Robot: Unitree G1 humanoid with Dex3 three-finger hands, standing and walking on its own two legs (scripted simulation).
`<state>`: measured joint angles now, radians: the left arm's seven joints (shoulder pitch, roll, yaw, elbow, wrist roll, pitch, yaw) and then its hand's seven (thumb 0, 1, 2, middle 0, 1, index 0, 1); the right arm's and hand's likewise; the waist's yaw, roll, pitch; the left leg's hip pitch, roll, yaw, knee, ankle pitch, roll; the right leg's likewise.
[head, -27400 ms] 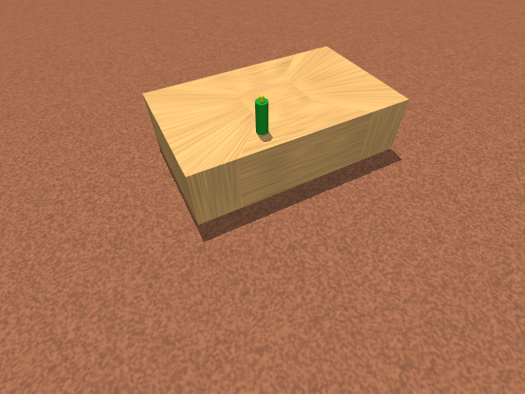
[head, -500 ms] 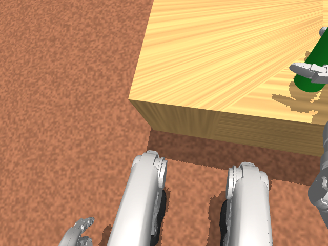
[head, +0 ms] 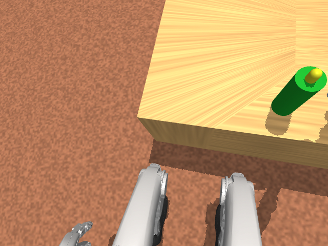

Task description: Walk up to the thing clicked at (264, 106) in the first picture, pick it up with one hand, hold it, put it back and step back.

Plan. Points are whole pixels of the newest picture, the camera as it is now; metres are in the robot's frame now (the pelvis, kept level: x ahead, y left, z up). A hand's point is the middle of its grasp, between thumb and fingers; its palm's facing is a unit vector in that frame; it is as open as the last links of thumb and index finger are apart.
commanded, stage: home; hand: right
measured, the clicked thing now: (297, 91) +0.50 -0.25 -0.08
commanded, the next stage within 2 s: none
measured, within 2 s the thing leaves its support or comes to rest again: neither
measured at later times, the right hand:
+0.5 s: hand out of the picture +0.41 -0.32 +0.10, palm faces +0.29 +0.88 -0.38, open 17.2 cm
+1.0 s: hand out of the picture +0.23 -0.19 +0.16, palm faces +0.21 +0.95 -0.25, open 17.4 cm
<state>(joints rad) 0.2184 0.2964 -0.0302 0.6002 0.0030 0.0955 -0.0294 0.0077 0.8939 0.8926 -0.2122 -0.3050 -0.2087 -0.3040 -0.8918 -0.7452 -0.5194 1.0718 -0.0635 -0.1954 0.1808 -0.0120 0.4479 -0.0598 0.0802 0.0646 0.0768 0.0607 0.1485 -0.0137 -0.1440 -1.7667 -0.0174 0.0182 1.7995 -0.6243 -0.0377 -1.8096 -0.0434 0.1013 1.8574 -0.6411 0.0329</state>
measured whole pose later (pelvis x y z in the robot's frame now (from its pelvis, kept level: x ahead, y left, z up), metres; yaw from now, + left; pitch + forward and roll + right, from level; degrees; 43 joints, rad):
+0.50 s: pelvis +0.05 -0.01 +0.17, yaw -2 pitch +21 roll +5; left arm 0.30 0.26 -0.02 0.62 -0.04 0.12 0.03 0.01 0.90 0.90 -0.21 -0.29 -0.20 -0.29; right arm -0.41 -0.50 -0.32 0.88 -0.05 -0.01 -0.09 -0.01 0.48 -0.08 0.06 0.07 0.06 0.06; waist 0.10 -0.01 -0.11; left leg -1.00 -0.02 0.03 1.11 -0.47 -0.04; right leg -1.07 -0.06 0.07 1.21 -0.51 0.02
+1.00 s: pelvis +0.08 +0.00 +0.23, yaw -5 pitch +7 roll +2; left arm 0.20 0.19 -0.04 0.53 -0.04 0.01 0.14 0.01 0.90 0.90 -0.21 -0.29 -0.20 -0.30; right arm 0.39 -0.19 0.03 0.17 0.04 0.15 -0.15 -0.01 0.53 -0.05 0.06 0.06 0.06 0.05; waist 0.00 -0.03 -0.09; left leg -0.53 0.02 0.02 0.84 -0.44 -0.03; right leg -0.57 -0.04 0.05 0.89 -0.44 0.03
